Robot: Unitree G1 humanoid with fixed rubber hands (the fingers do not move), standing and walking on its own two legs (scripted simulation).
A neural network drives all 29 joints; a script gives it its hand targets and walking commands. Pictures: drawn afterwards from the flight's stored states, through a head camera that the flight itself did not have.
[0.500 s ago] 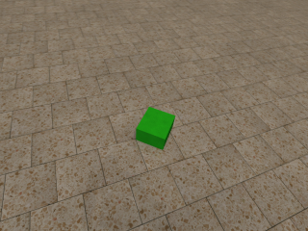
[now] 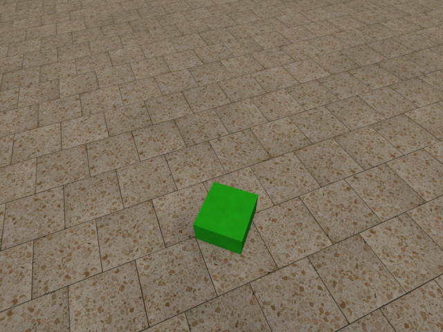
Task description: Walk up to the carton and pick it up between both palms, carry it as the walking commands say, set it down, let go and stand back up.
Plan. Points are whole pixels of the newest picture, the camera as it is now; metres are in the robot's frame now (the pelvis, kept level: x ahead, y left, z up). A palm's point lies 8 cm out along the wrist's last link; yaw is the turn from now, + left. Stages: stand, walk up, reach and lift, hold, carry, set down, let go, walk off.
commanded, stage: walk up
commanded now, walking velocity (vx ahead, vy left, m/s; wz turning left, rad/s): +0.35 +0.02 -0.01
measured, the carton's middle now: (226, 216) +0.73 -0.03 -0.69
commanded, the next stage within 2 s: none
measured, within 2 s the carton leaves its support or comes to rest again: neither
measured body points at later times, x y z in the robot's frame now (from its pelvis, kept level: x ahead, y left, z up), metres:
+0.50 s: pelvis +0.17 +0.06 +0.00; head +0.21 +0.08 +0.45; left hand +0.10 +0.26 -0.16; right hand +0.25 -0.16 -0.14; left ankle +0.24 +0.15 -0.73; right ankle +0.07 -0.08 -0.69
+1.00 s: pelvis +0.12 +0.00 +0.01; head +0.12 -0.02 +0.46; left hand +0.13 +0.24 -0.14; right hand +0.14 -0.26 -0.15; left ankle +0.22 +0.15 -0.71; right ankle +0.09 -0.13 -0.73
